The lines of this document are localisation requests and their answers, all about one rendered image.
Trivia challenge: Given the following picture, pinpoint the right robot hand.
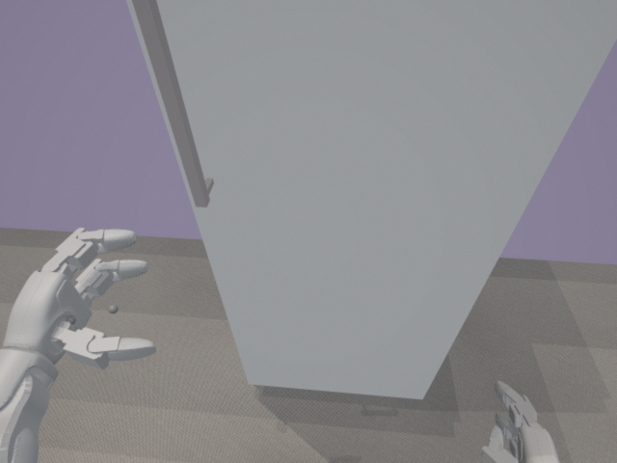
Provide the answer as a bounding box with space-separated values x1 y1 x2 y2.
482 381 560 463

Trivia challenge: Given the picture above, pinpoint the robot left forearm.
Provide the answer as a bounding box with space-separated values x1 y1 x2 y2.
0 347 59 463

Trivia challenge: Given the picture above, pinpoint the fridge door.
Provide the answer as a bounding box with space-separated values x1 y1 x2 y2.
126 0 617 399

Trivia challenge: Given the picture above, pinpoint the left robot hand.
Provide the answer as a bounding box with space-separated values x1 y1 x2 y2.
3 228 156 369

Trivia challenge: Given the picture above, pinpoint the handle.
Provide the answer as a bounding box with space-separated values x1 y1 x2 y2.
132 0 214 207

